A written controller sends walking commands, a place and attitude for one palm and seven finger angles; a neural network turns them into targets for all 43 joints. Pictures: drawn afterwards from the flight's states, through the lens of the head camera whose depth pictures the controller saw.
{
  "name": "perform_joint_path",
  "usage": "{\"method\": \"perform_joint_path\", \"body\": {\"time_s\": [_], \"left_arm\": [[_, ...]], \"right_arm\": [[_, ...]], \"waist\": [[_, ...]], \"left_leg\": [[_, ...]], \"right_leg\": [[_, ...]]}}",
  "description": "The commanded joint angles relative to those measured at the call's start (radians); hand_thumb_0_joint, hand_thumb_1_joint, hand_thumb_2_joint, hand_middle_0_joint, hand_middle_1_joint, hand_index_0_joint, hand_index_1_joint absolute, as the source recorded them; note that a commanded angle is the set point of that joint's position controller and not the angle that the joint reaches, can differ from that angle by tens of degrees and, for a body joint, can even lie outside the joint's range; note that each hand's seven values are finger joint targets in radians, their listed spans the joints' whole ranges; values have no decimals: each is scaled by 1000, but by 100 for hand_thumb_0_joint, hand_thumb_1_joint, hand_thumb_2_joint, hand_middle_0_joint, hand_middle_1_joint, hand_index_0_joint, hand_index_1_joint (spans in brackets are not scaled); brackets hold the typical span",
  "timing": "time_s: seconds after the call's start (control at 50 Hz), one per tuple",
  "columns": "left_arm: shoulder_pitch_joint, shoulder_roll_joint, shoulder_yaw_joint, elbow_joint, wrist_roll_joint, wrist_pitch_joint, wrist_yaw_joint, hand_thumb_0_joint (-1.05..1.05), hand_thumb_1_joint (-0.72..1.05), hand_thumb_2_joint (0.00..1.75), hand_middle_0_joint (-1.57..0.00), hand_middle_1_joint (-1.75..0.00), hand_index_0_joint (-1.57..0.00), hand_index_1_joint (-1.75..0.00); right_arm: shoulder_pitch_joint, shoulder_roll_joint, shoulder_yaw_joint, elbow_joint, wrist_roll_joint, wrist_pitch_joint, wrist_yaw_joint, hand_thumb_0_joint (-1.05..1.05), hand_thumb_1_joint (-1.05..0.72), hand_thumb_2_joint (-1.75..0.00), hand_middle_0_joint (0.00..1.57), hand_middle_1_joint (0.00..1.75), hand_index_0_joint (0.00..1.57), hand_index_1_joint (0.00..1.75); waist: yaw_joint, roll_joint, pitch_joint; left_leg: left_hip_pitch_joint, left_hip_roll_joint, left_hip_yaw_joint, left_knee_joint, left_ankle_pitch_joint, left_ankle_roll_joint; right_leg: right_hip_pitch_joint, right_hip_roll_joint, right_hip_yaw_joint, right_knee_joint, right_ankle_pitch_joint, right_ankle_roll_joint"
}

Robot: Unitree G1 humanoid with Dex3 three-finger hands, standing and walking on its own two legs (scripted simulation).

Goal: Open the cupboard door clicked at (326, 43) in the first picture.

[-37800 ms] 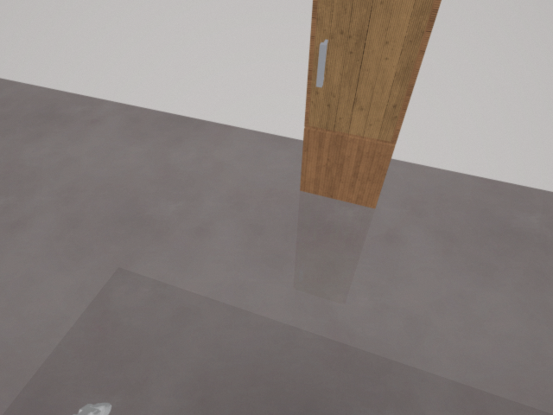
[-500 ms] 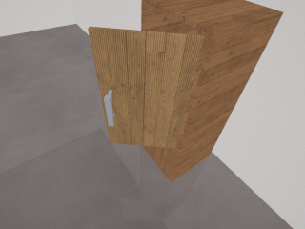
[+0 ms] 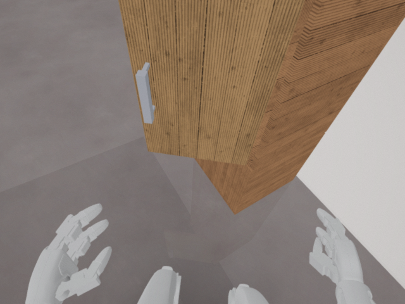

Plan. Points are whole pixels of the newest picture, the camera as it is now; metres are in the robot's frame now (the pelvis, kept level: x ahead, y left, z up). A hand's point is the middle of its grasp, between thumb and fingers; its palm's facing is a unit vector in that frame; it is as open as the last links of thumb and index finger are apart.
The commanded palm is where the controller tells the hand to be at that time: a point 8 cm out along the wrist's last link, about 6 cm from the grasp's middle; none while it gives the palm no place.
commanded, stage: raise the hand with hooked fingers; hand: left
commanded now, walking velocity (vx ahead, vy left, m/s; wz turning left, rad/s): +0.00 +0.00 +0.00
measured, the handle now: (147, 94) +0.58 +0.21 +0.05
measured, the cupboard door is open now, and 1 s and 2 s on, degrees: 51 51 51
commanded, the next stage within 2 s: move the hooked fingers beside the handle in 1.64 s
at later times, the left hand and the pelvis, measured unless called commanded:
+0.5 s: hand (82, 225) +0.23 +0.24 +0.04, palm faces -0.01 -1.00 -0.06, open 11.8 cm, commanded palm +0.21 +0.29 +0.05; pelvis +0.01 +0.01 +0.00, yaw +0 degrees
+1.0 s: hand (64, 201) +0.27 +0.28 +0.06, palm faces -0.02 -1.00 -0.07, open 13.8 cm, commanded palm +0.26 +0.33 +0.06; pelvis +0.00 +0.02 +0.01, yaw +0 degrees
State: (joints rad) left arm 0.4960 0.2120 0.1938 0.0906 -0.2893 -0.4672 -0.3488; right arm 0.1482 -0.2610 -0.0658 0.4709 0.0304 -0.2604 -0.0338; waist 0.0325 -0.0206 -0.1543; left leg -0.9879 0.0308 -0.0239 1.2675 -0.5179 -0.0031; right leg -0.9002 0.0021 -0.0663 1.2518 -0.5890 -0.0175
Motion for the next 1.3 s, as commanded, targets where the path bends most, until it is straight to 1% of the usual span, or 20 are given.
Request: {"method": "perform_joint_path", "body": {"time_s": [0.0,0.06,0.16,0.18,0.2,0.22,0.3,0.36,0.38,0.44,0.48,0.52,0.62,0.72,0.82,0.92,0.96,1.08,1.1,1.28], "left_arm": [[-165,169,73,-428,-12,-120,18,0,34,66,-24,-66,-24,-66],[-156,162,68,-337,-19,-89,-36,0,27,63,-25,-70,-25,-70],[-87,206,167,-264,-74,51,-106,0,15,58,-25,-78,-25,-78],[-71,232,206,-229,-84,75,-106,0,13,57,-25,-80,-25,-80],[-82,224,201,-271,-88,78,-101,0,11,56,-26,-81,-26,-81],[-75,224,215,-264,-94,82,-89,0,8,55,-26,-82,-26,-82],[-112,227,233,-224,-100,50,-66,0,-1,51,-27,-88,-27,-88],[-138,224,216,-197,-93,20,-71,0,-8,48,-27,-93,-27,-93],[-161,235,216,-168,-95,19,-78,0,-10,47,-27,-94,-27,-94],[-197,244,207,-180,-94,3,-95,0,-17,44,-28,-99,-28,-99],[-228,288,241,-172,-103,3,-99,0,-22,42,-28,-102,-28,-102],[-220,293,247,-189,-101,-2,-99,0,-27,40,-28,-105,-28,-105],[-267,313,262,-155,-101,9,-96,0,-38,35,-29,-112,-29,-112],[-348,325,256,-89,-101,34,-116,0,-50,30,-30,-120,-30,-120],[-418,363,281,-62,-104,46,-140,0,-50,30,-30,-120,-30,-120],[-493,402,303,-42,-104,52,-156,0,-50,30,-30,-120,-30,-120],[-509,404,305,-5,-104,61,-161,0,-50,30,-30,-120,-30,-120],[-605,462,337,62,-104,75,-188,0,-50,30,-30,-120,-30,-120],[-609,463,342,71,-103,76,-193,0,-50,30,-30,-120,-30,-120],[-581,451,342,94,-120,75,-199,0,-50,30,-30,-120,-30,-120]], "right_arm": [[29,-90,-23,-82,-14,-27,-22,0,-90,-90,20,30,20,30],[29,-103,-20,-47,-8,-32,-28,0,-90,-90,20,30,20,30],[1,-103,-22,-60,10,-25,-37,0,-90,-90,20,30,20,30],[-10,-98,-19,-59,7,-20,-37,0,-90,-90,20,30,20,30],[-7,-95,-16,-70,8,-18,-34,0,-90,-90,20,30,20,30],[-9,-88,-18,-70,7,-16,-34,0,-90,-90,20,30,20,30],[-1,-88,-14,-63,2,-14,-35,0,-90,-90,20,30,20,30],[15,-99,-14,-59,5,-17,-32,0,-90,-90,20,30,20,30],[20,-106,-13,-59,5,-16,-35,0,-90,-90,20,30,20,30],[41,-120,-12,-67,11,-20,-36,0,-90,-90,20,30,20,30],[50,-129,-10,-67,10,-20,-38,0,-90,-90,20,30,20,30],[57,-131,-11,-75,12,-21,-39,0,-90,-90,20,30,20,30],[71,-141,-5,-78,12,-10,-34,0,-90,-90,20,30,20,30],[84,-155,5,-88,13,0,-33,0,-90,-90,20,30,20,30],[98,-165,12,-95,11,-1,-35,0,-90,-90,20,30,20,30],[105,-172,17,-90,10,-3,-36,0,-90,-90,20,30,20,30],[109,-176,17,-88,12,1,-38,0,-90,-90,20,30,20,30],[123,-184,19,-83,13,9,-44,0,-90,-90,20,30,20,30],[128,-184,19,-82,14,11,-45,0,-90,-90,20,30,20,30],[137,-182,14,-91,14,20,-35,0,-90,-90,20,30,20,30]], "waist": [[-60,128,-201],[-81,121,-187],[-27,60,-300],[-3,79,-300],[-3,83,-319],[-2,49,-328],[-7,12,-287],[-23,45,-254],[-30,29,-226],[-36,66,-241],[-29,83,-240],[-22,99,-269],[-28,133,-244],[-45,124,-212],[-43,125,-238],[-35,165,-267],[-41,128,-252],[-40,144,-260],[-39,146,-283],[-35,117,-273]], "left_leg": [[185,-20,-17,-128,245,39],[161,-17,-24,-107,236,38],[164,-25,-19,-127,294,37],[155,-27,-21,-126,313,34],[170,-28,-19,-136,321,34],[168,-26,-18,-137,325,34],[132,-24,-23,-140,310,30],[128,-25,-20,-151,262,31],[115,-24,-21,-147,249,32],[145,-25,-20,-171,217,34],[150,-25,-23,-176,215,34],[189,-24,-22,-195,234,34],[209,-23,-31,-223,211,28],[207,-23,-39,-243,143,26],[235,-21,-46,-246,173,24],[274,-17,-56,-258,193,17],[260,-17,-58,-264,174,19],[267,-17,-55,-261,195,20],[285,-15,-53,-262,210,19],[255,-20,-35,-247,244,27]], "right_leg": [[11,36,54,-203,240,-16],[-18,38,46,-208,236,-10],[99,26,51,-223,299,2],[114,31,48,-213,311,-7],[123,25,43,-213,318,-3],[137,22,48,-220,329,4],[116,20,44,-212,307,5],[70,20,42,-223,233,3],[58,24,45,-225,214,0],[38,23,38,-235,168,-1],[41,29,35,-231,161,-9],[47,28,26,-229,186,-9],[24,34,6,-229,173,-12],[2,36,1,-244,131,-10],[5,39,-4,-238,160,-14],[-6,38,-9,-228,173,-18],[-8,39,-11,-235,163,-15],[-6,41,-6,-235,173,-21],[-7,39,-7,-235,181,-18],[26,41,3,-246,212,-17]]}}
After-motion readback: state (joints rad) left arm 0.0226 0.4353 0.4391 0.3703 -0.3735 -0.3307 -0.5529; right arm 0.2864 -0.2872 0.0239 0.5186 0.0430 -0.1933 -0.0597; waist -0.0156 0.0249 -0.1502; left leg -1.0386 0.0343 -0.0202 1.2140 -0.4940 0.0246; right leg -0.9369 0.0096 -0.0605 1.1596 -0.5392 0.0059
